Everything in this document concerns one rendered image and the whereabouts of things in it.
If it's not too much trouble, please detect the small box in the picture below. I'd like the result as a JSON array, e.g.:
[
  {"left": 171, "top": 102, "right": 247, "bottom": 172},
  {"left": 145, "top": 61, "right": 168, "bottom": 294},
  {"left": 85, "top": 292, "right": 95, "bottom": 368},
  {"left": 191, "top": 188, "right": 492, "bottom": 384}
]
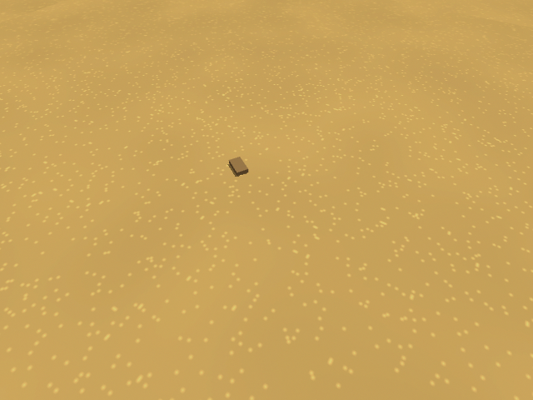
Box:
[{"left": 229, "top": 157, "right": 248, "bottom": 176}]

